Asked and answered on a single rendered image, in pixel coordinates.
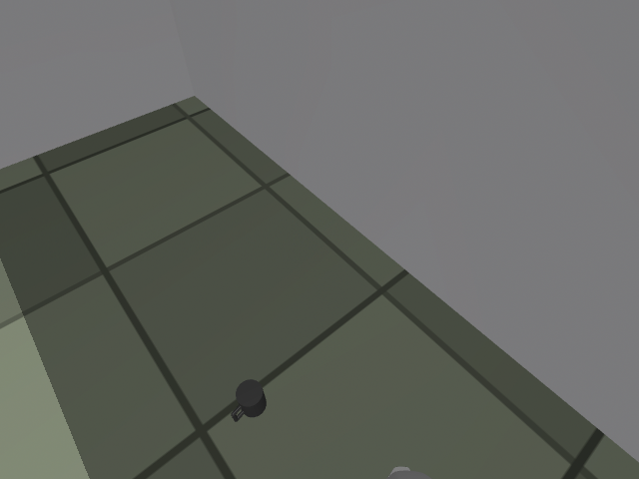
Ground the mug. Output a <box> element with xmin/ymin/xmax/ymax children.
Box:
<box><xmin>231</xmin><ymin>379</ymin><xmax>267</xmax><ymax>422</ymax></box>

